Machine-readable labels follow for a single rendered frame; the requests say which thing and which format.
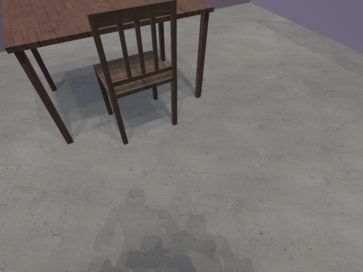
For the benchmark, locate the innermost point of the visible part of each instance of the chair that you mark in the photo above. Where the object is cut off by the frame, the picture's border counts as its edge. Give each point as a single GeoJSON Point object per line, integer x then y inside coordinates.
{"type": "Point", "coordinates": [139, 72]}

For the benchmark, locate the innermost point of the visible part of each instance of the table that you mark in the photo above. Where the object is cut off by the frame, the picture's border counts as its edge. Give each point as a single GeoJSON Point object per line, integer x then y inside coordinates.
{"type": "Point", "coordinates": [30, 24]}

